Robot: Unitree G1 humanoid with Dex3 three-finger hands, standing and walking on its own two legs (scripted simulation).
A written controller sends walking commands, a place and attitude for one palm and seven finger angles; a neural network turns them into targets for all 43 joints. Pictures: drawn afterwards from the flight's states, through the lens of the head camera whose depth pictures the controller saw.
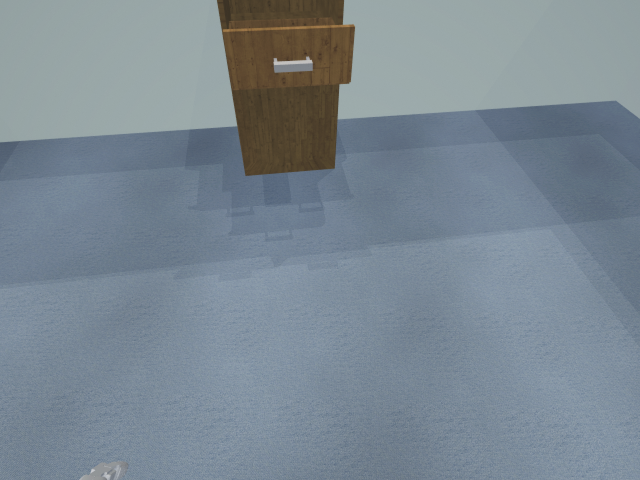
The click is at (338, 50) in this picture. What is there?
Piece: drawer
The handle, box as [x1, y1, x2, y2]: [274, 57, 312, 72]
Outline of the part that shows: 312,62 308,57 306,57 305,60 277,62 276,58 274,58 274,71 279,72 312,70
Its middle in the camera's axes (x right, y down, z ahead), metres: -0.09 -0.56 +1.23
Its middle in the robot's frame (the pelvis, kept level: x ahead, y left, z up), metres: +1.29 +0.15 -0.07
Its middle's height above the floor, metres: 0.70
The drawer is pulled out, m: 0.30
